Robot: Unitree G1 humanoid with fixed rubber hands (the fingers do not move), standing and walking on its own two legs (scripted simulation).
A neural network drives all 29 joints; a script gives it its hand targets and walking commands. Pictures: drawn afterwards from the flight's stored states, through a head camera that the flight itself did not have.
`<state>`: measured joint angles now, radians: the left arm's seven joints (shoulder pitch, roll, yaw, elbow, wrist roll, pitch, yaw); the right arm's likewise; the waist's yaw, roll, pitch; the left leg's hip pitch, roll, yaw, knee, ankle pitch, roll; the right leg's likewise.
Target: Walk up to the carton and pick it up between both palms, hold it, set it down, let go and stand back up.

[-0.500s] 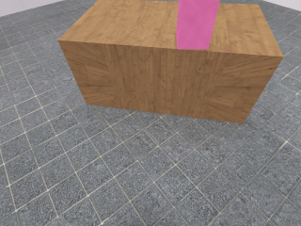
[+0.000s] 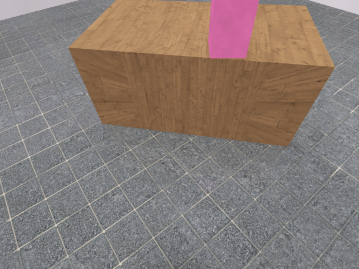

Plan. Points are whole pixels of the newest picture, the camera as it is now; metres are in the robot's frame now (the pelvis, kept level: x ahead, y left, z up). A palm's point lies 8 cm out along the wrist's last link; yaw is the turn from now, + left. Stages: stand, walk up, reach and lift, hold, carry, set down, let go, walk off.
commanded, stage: stand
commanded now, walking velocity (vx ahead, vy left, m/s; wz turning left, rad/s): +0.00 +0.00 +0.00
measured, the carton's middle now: (230, 20) +1.18 -0.18 +0.01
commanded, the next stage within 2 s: walk up in 0.96 s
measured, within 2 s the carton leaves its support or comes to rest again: neither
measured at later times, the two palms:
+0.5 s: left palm out of the picture -0.05 +0.19 -0.15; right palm out of the picture -0.04 -0.19 -0.16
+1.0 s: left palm out of the picture -0.05 +0.19 -0.15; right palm out of the picture -0.05 -0.19 -0.15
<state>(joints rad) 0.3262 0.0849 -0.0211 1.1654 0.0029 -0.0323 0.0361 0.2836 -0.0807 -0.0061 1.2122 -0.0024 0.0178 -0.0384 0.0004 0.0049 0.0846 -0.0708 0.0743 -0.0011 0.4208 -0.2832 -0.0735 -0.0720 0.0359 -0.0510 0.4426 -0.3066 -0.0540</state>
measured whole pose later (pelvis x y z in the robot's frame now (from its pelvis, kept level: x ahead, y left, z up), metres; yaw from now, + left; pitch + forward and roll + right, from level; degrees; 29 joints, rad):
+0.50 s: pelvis -0.01 -0.01 +0.00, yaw +0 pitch -4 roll +0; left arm 0.33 0.10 -0.02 1.15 0.00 -0.03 0.04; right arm 0.27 -0.08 0.00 1.21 -0.01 0.02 -0.04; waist 0.01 0.01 0.08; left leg -0.08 0.08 -0.01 0.42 -0.27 -0.08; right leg -0.08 0.04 -0.06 0.44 -0.29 -0.06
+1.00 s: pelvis -0.01 -0.01 +0.00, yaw +0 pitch -3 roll +0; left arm 0.33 0.09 -0.01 1.15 0.00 -0.03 0.03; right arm 0.27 -0.07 0.00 1.22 0.00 0.01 -0.04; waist 0.01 0.00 0.08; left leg -0.11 0.09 0.00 0.42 -0.26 -0.09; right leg -0.11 0.05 -0.05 0.44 -0.28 -0.07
